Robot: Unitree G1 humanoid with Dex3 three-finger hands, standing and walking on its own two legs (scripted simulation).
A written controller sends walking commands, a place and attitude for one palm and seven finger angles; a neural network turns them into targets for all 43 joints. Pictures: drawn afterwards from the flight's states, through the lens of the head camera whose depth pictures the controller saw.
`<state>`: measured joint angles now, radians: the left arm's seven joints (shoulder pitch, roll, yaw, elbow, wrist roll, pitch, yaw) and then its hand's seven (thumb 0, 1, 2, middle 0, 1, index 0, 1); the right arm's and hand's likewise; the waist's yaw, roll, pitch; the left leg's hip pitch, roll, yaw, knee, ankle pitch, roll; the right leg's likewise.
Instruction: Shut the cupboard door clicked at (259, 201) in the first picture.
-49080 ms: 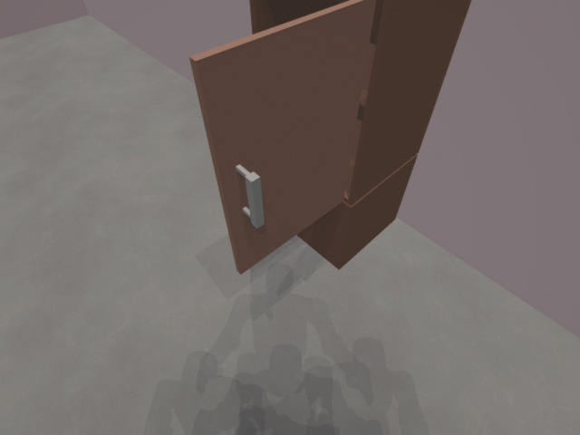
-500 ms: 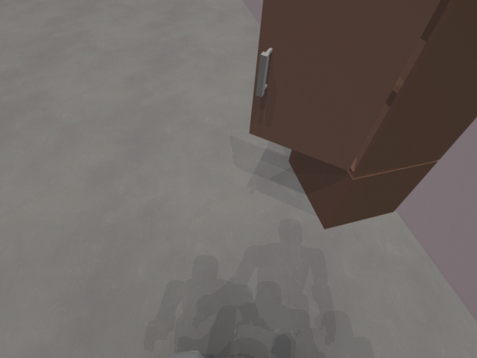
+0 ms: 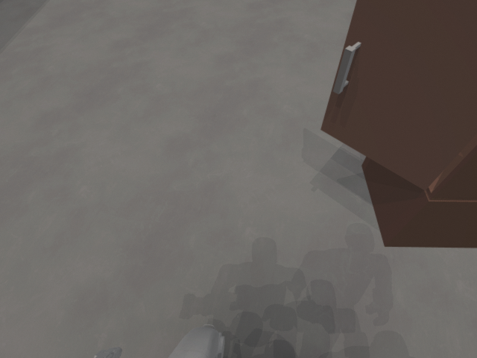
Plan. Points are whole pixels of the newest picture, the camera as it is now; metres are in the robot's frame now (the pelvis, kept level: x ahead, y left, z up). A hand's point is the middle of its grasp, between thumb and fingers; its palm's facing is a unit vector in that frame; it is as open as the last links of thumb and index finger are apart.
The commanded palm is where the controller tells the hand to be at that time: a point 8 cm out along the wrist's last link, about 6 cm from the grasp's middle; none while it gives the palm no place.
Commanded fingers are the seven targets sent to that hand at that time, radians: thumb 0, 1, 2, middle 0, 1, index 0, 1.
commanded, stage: walk to a spot facing it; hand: left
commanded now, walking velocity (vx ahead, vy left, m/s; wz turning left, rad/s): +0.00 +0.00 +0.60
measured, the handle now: (347, 68) +0.87 -0.30 -0.04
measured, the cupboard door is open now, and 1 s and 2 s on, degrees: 47 47 47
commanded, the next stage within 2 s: turn to face it in 0.74 s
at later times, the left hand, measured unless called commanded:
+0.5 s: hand out of the picture +0.09 +0.24 -0.15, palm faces +0.30 -0.91 -0.27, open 7.4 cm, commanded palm none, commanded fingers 0.00 0.90 0.90 -0.20 -0.30 -0.20 -0.30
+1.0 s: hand out of the picture +0.07 +0.22 -0.19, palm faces +0.60 -0.77 -0.21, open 7.4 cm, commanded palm none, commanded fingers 0.00 0.90 0.90 -0.20 -0.30 -0.20 -0.30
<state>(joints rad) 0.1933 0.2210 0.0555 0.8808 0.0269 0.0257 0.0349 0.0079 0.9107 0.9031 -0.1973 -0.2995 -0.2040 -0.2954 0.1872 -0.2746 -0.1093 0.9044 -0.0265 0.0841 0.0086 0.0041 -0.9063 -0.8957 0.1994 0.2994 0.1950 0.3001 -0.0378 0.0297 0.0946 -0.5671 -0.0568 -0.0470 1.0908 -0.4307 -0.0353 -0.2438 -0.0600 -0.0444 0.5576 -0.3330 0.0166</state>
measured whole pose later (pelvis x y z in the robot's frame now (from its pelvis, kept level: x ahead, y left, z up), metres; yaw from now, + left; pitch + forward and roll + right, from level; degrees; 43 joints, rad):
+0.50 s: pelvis +0.08 +0.00 -0.01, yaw +18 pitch +1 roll +0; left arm 0.22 0.25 0.07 0.86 0.03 0.00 -0.03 0.01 0.91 0.90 -0.20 -0.30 -0.20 -0.30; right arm 0.27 -0.22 -0.05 0.93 -0.03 0.03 0.01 0.00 -0.90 -0.90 0.20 0.30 0.20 0.30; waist -0.02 0.02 0.06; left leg -0.23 -0.01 -0.09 0.59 -0.37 0.00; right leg -0.39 -0.06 -0.07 0.66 -0.34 0.06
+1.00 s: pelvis +0.18 +0.06 -0.01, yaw +33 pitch +0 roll +0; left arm 0.29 0.22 0.06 0.97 0.02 0.04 0.03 0.01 0.91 0.90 -0.20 -0.30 -0.20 -0.30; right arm 0.06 -0.19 -0.02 0.87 -0.03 0.01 -0.01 0.00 -0.91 -0.90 0.20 0.30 0.19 0.30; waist 0.04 -0.06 0.13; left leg -0.37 0.02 0.13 0.66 -0.28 0.05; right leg -0.37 -0.12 -0.07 1.03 -0.54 0.04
